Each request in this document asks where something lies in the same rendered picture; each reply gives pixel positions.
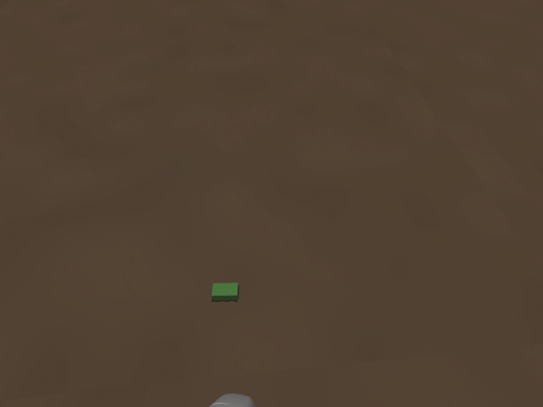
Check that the small box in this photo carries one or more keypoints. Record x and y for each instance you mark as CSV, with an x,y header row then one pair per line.
x,y
225,291

